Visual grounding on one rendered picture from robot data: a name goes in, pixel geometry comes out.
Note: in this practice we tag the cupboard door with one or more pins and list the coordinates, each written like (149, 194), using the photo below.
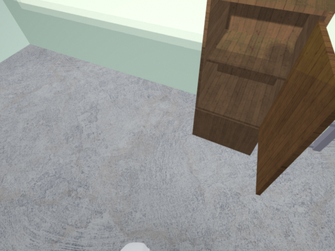
(301, 111)

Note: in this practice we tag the handle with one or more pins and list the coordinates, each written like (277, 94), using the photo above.
(324, 139)

